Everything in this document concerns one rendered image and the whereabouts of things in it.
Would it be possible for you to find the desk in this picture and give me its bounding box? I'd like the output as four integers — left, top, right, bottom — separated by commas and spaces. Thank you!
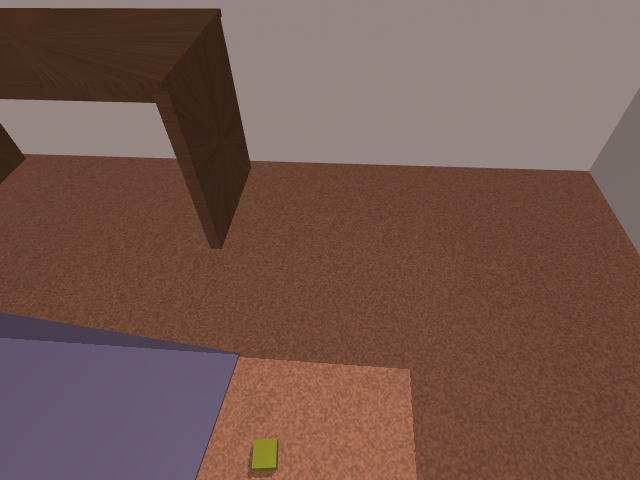
0, 8, 251, 249

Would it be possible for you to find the small box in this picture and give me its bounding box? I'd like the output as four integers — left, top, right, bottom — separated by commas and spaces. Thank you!
252, 439, 279, 472

